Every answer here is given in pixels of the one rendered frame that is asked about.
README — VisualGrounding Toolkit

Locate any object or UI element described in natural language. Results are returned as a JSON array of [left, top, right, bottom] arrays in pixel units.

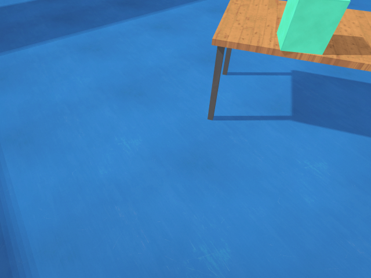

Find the table
[[208, 0, 371, 120]]

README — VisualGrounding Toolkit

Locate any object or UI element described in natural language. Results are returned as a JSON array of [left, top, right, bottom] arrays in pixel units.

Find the carton
[[277, 0, 351, 55]]

